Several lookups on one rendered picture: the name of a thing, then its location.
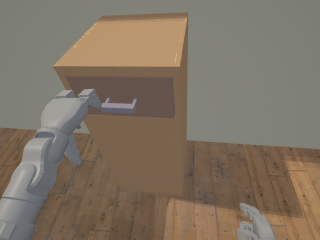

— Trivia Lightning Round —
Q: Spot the robot left forearm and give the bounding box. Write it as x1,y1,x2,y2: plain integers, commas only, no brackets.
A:
0,127,70,240

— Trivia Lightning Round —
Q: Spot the drawer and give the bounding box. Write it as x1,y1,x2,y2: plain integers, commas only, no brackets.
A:
66,75,175,119

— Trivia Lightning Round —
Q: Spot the cabinet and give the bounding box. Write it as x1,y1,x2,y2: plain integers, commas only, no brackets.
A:
53,12,189,197

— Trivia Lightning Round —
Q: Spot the handle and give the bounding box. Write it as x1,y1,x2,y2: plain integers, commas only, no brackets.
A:
101,97,138,114

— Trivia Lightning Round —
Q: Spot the right robot hand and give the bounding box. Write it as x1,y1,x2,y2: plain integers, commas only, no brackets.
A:
236,203,276,240

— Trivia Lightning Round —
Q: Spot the left robot hand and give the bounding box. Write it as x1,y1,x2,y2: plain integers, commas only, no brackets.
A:
40,89,102,165

